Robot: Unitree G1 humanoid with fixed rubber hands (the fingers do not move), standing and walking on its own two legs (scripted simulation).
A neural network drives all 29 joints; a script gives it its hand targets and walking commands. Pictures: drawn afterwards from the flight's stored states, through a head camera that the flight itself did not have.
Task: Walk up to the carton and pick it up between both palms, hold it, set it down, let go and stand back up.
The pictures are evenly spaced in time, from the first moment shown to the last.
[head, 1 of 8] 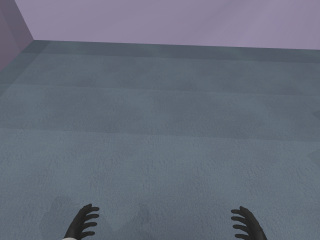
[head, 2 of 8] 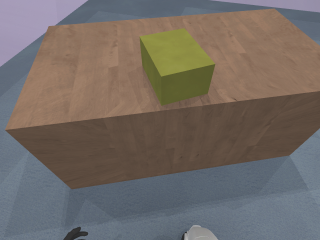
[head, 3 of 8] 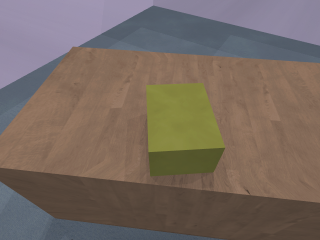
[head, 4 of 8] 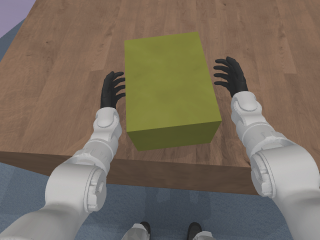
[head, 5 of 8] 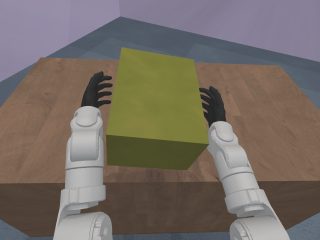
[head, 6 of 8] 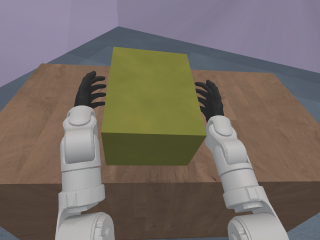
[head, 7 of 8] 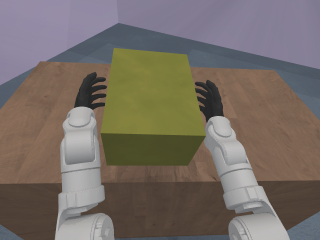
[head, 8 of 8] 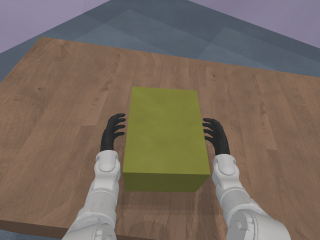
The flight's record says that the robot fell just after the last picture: yes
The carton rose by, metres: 0.22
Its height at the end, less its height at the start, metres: +0.00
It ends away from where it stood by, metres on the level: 0.08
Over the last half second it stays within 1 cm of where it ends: no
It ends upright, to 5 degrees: yes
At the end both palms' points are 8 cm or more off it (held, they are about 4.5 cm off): no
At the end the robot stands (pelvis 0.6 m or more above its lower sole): yes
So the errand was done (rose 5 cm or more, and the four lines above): no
